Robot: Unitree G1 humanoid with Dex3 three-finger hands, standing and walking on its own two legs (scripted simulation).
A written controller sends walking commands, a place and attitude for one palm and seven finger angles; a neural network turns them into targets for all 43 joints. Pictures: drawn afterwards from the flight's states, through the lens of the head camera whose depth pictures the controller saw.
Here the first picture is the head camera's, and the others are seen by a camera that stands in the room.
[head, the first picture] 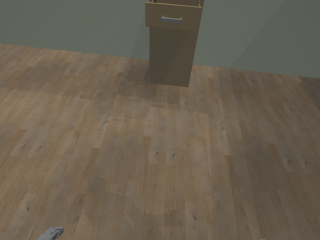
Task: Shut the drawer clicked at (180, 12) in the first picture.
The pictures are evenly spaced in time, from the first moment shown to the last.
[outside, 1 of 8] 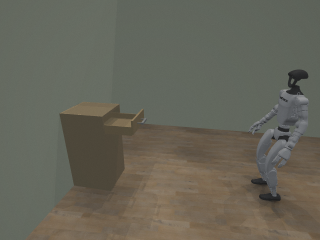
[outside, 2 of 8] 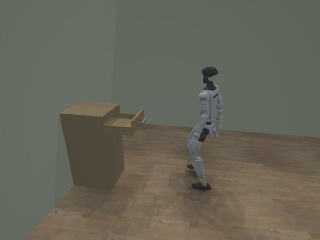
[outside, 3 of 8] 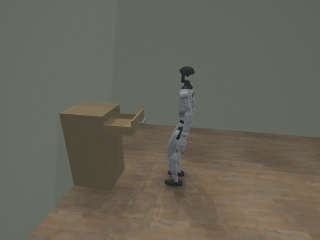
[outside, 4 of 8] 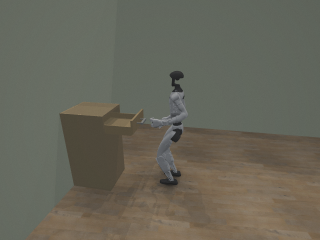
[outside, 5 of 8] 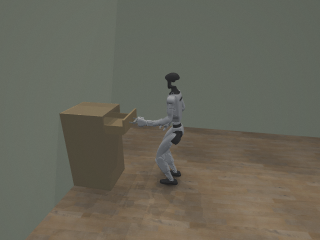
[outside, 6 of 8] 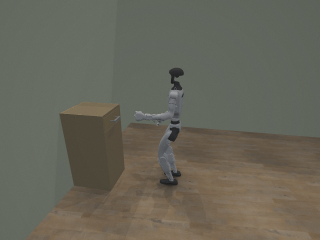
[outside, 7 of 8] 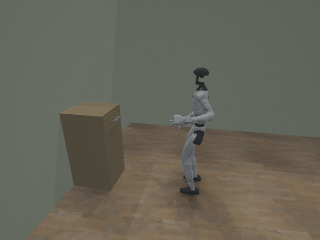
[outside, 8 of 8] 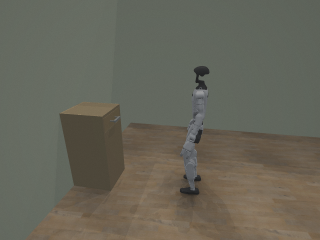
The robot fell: no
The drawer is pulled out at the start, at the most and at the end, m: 0.29 0.29 0.00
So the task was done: yes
